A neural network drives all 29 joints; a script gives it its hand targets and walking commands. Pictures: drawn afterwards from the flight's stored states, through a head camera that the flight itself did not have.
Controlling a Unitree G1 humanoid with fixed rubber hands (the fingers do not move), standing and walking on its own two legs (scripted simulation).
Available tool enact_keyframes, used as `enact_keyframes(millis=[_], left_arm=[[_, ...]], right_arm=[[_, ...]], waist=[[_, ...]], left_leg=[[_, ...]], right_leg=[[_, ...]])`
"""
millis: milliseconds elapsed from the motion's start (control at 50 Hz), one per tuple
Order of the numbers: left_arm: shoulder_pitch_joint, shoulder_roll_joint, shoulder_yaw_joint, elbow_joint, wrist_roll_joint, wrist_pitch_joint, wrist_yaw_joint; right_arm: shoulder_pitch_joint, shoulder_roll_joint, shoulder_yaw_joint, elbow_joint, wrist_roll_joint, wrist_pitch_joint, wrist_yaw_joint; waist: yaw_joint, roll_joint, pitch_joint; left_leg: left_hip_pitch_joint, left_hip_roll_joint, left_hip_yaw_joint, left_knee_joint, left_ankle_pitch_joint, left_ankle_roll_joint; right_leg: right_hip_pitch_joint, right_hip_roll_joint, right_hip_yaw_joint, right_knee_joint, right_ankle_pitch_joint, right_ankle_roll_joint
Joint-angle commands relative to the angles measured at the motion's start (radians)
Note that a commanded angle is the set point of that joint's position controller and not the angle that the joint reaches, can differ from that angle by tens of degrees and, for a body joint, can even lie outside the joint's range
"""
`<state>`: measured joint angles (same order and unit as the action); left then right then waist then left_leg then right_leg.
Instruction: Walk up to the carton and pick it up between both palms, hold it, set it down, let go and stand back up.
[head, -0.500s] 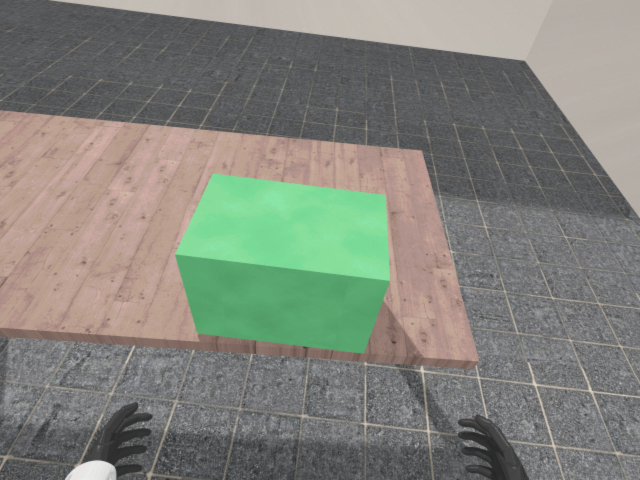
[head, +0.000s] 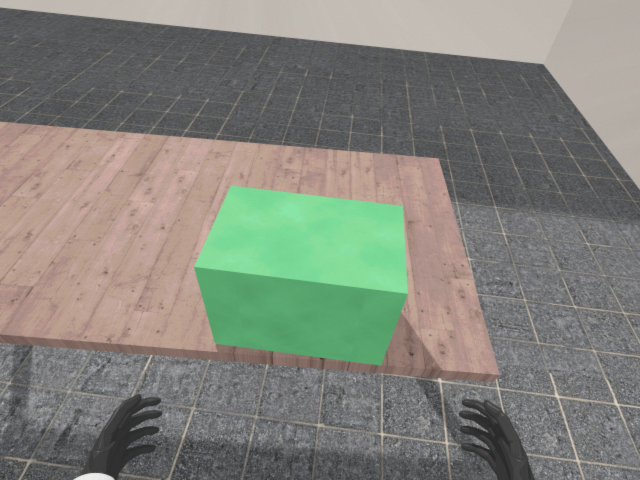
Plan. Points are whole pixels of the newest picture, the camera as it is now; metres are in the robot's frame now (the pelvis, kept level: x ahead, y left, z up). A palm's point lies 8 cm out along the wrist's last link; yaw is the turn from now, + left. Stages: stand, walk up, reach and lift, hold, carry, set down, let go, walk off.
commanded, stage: reach and lift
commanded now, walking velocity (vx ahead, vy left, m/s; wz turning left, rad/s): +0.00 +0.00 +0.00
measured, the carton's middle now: (306, 276) +0.43 +0.06 -0.01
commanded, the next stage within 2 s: none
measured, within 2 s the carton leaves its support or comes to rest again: neither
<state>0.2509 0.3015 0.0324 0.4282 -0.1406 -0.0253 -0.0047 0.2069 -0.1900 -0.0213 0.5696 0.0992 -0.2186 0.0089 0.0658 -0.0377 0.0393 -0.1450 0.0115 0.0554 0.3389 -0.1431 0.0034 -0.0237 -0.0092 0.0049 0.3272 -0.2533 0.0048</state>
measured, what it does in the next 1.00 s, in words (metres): stands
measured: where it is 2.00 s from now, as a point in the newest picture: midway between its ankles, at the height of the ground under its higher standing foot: outside the picture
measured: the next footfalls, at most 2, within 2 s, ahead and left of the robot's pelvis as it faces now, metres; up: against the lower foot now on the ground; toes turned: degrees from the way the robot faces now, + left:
none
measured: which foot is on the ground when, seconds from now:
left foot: down 0.00-1.00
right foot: down 0.00-1.00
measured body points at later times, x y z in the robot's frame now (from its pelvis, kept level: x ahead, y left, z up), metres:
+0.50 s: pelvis +0.01 -0.01 +0.00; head +0.00 +0.00 +0.45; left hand +0.22 +0.27 +0.00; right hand +0.25 -0.20 -0.01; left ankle +0.03 +0.12 -0.75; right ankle -0.04 -0.12 -0.75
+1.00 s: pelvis +0.00 +0.00 +0.00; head +0.00 +0.00 +0.45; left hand +0.31 +0.26 +0.05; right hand +0.33 -0.20 +0.05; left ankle +0.03 +0.12 -0.75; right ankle -0.04 -0.12 -0.75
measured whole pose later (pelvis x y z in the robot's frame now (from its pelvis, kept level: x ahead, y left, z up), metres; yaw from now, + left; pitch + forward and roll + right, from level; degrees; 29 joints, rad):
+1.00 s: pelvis +0.00 +0.00 +0.00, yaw -1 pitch -1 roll +0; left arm -0.18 0.34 0.10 0.41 -0.26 0.09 -0.06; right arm -0.17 -0.26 0.05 0.42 0.34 -0.02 -0.10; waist 0.05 -0.02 0.01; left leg -0.18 0.02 0.05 0.34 -0.14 0.00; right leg -0.06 0.00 0.02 0.33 -0.25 0.00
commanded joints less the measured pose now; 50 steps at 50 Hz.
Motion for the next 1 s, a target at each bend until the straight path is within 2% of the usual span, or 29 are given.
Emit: enact_keyframes(millis=[0,120,140,200,280,340,420,440,520,580,600,720,800,840,880,900,940,980], left_arm=[[-0.103,0.144,0.056,-0.128,-0.029,-0.062,-0.005],[-0.146,0.171,0.055,-0.157,-0.068,-0.096,-0.021],[-0.159,0.177,0.057,-0.154,-0.069,-0.103,-0.025],[-0.154,0.173,0.066,-0.134,-0.082,-0.112,-0.037],[-0.194,0.183,0.062,-0.153,-0.111,-0.139,-0.056],[-0.216,0.193,0.071,-0.13,-0.125,-0.158,-0.068],[-0.248,0.192,0.072,-0.131,-0.137,-0.186,-0.076],[-0.267,0.191,0.07,-0.119,-0.139,-0.19,-0.08],[-0.315,0.185,0.055,-0.132,-0.145,-0.202,-0.073],[-0.351,0.19,0.06,-0.131,-0.156,-0.206,-0.067],[-0.373,0.195,0.06,-0.128,-0.161,-0.201,-0.068],[-0.478,0.188,0.069,-0.134,-0.154,-0.126,-0.06],[-0.578,0.208,0.096,-0.191,-0.142,-0.049,-0.05],[-0.634,0.206,0.096,-0.192,-0.139,-0.002,-0.05],[-0.607,0.179,0.101,-0.18,-0.134,0.044,-0.05],[-0.646,0.187,0.115,-0.192,-0.127,0.063,-0.052],[-0.652,0.184,0.127,-0.168,-0.113,0.097,-0.057],[-0.695,0.183,0.133,-0.156,-0.109,0.122,-0.065]], right_arm=[[-0.091,-0.084,-0.007,-0.172,0.03,-0.031,-0.009],[-0.118,-0.082,-0.002,-0.227,0.066,-0.036,-0.033],[-0.133,-0.079,0.005,-0.242,0.072,-0.036,-0.037],[-0.115,-0.082,0.007,-0.229,0.074,-0.025,-0.046],[-0.161,-0.084,0.015,-0.288,0.1,-0.039,-0.067],[-0.174,-0.074,0.034,-0.294,0.117,-0.036,-0.074],[-0.189,-0.082,0.031,-0.302,0.128,-0.042,-0.086],[-0.204,-0.084,0.036,-0.294,0.134,-0.042,-0.089],[-0.261,-0.088,0.03,-0.308,0.157,-0.045,-0.086],[-0.303,-0.097,0.039,-0.324,0.169,-0.039,-0.085],[-0.316,-0.093,0.044,-0.329,0.173,-0.032,-0.087],[-0.402,-0.114,0.033,-0.293,0.194,0.032,-0.1],[-0.507,-0.148,0.021,-0.323,0.216,0.081,-0.107],[-0.555,-0.162,0.007,-0.317,0.219,0.111,-0.107],[-0.547,-0.17,0.022,-0.319,0.227,0.136,-0.106],[-0.579,-0.182,0.023,-0.323,0.227,0.147,-0.109],[-0.586,-0.177,0.023,-0.293,0.244,0.169,-0.112],[-0.612,-0.184,0.029,-0.261,0.251,0.19,-0.115]], waist=[[0.003,0.055,-0.075],[-0.003,0.081,-0.119],[0.005,0.071,-0.12],[-0.008,0.065,-0.113],[-0.01,0.054,-0.152],[-0.01,0.037,-0.148],[-0.02,0.045,-0.156],[-0.025,0.048,-0.152],[-0.007,0.074,-0.144],[-0.001,0.061,-0.171],[-0.012,0.058,-0.182],[-0.009,0.056,-0.207],[-0.003,0.075,-0.255],[-0.014,0.077,-0.264],[-0.01,0.058,-0.254],[-0.014,0.05,-0.276],[-0.014,0.053,-0.259],[-0.03,0.041,-0.267]], left_leg=[[0.219,-0.021,-0.006,0.009,0.223,-0.034],[0.227,-0.024,-0.008,0.032,0.251,-0.038],[0.215,-0.028,-0.011,0.037,0.263,-0.035],[0.224,-0.021,-0.017,0.03,0.245,-0.037],[0.238,-0.024,-0.019,0.053,0.291,-0.044],[0.217,-0.023,-0.024,0.055,0.276,-0.032],[0.234,-0.022,-0.032,0.064,0.313,-0.04],[0.234,-0.019,-0.03,0.06,0.291,-0.041],[0.23,-0.014,-0.033,0.059,0.273,-0.043],[0.219,-0.01,-0.038,0.062,0.268,-0.038],[0.215,-0.011,-0.032,0.064,0.265,-0.031],[0.219,-0.011,-0.032,0.052,0.255,-0.024],[0.222,-0.014,-0.026,0.049,0.264,-0.032],[0.231,-0.011,-0.028,0.041,0.244,-0.033],[0.257,-0.011,-0.031,0.043,0.296,-0.028],[0.272,-0.011,-0.03,0.044,0.313,-0.03],[0.263,-0.013,-0.027,0.039,0.323,-0.029],[0.266,-0.013,-0.032,0.034,0.316,-0.021]], right_leg=[[-0.223,0.019,-0.01,-0.105,0.028,-0.016],[-0.233,0.011,0.001,-0.089,0.06,-0.019],[-0.229,0.01,0.009,-0.086,0.085,-0.017],[-0.225,0.01,0.006,-0.088,0.06,-0.019],[-0.213,0.012,0.005,-0.074,0.123,-0.009],[-0.199,0.007,0.013,-0.063,0.141,-0.002],[-0.2,0.008,0.012,-0.056,0.177,0.0],[-0.201,0.009,0.011,-0.062,0.149,-0.004],[-0.229,0.01,0.017,-0.067,0.082,-0.011],[-0.22,0.006,0.024,-0.06,0.092,-0.009],[-0.214,0.004,0.027,-0.059,0.105,-0.005],[-0.21,0.01,0.033,-0.063,0.101,-0.007],[-0.212,0.019,0.023,-0.057,0.114,-0.007],[-0.218,0.021,0.016,-0.069,0.088,-0.008],[-0.215,0.027,0.012,-0.067,0.143,-0.002],[-0.206,0.031,0.009,-0.071,0.164,0.002],[-0.192,0.031,0.014,-0.078,0.18,0.0],[-0.191,0.029,0.014,-0.076,0.208,0.012]])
